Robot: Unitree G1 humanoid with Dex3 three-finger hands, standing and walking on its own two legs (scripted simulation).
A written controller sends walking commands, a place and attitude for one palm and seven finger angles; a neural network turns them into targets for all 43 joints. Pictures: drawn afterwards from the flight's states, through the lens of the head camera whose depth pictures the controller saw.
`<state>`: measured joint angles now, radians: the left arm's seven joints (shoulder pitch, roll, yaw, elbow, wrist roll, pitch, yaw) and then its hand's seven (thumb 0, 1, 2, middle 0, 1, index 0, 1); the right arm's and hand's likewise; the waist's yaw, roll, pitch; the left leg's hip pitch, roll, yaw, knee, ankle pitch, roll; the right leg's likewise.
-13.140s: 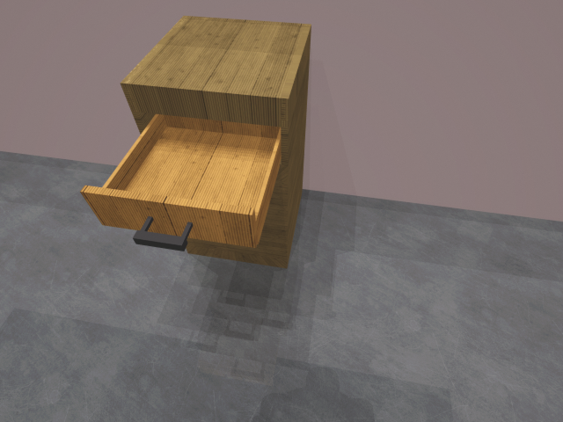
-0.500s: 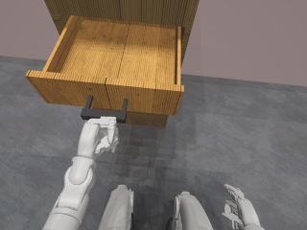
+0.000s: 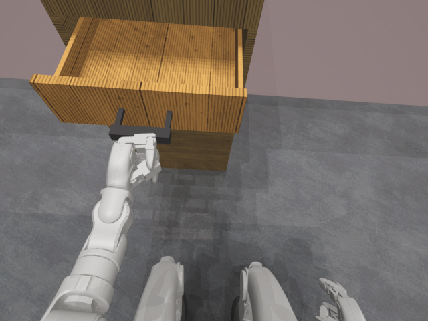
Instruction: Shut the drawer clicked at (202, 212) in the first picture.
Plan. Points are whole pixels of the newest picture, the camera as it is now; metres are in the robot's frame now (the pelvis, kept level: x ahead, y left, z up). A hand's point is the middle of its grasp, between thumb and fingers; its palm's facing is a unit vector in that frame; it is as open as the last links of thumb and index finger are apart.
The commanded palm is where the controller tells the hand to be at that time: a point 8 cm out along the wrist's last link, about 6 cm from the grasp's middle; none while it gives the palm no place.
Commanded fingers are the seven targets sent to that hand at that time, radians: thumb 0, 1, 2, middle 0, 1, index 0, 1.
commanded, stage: push the drawer shut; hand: left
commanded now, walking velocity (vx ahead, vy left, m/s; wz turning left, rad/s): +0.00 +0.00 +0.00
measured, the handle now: (143, 124) +0.47 +0.14 +0.02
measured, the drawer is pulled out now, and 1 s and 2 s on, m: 0.18 0.05 0.00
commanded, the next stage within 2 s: pull the fist back off the drawer in 1.88 s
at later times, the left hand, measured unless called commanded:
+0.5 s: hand (162, 133) +0.46 +0.11 +0.02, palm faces -0.06 -1.00 -0.04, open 3.1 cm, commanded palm +0.46 +0.15 +0.02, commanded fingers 0.00 0.90 0.90 -1.40 -1.60 -1.40 -1.60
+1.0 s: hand (167, 106) +0.52 +0.10 +0.02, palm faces -0.05 -1.00 -0.04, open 3.1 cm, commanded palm +0.52 +0.13 +0.02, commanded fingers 0.00 0.90 0.90 -1.40 -1.60 -1.40 -1.60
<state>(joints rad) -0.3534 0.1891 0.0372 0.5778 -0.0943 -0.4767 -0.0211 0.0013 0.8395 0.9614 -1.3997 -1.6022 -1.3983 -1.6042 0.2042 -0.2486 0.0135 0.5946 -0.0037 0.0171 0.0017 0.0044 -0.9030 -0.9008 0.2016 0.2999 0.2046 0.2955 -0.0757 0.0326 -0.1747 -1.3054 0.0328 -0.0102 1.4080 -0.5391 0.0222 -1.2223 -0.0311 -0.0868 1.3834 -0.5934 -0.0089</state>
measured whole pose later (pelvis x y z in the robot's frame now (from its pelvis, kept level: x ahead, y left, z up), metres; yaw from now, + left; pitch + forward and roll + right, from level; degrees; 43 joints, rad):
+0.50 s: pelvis +0.00 +0.00 +0.00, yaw -1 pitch +27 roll -3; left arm -0.65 0.24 0.16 0.89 -0.07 -0.52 -0.04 0.01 0.83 0.96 -1.40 -1.60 -1.40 -1.60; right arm 0.24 -0.25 0.01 0.63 -0.02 0.03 0.01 0.00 -0.90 -0.90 0.20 0.30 0.20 0.30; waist -0.12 0.04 -0.17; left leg -1.35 0.04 -0.01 1.42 -0.54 0.02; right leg -1.28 -0.02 -0.08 1.39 -0.59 -0.01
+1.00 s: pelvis +0.00 +0.00 -0.02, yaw -2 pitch +30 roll -4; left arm -0.94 0.35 0.27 1.14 -0.02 -0.51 -0.04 0.01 0.84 0.96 -1.40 -1.60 -1.40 -1.60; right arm 0.30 -0.25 0.03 0.64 -0.05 0.06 0.04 0.00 -0.90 -0.90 0.20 0.30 0.20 0.30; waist -0.19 0.05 -0.15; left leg -1.45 0.05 -0.01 1.46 -0.54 0.03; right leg -1.37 -0.01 -0.08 1.43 -0.58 -0.01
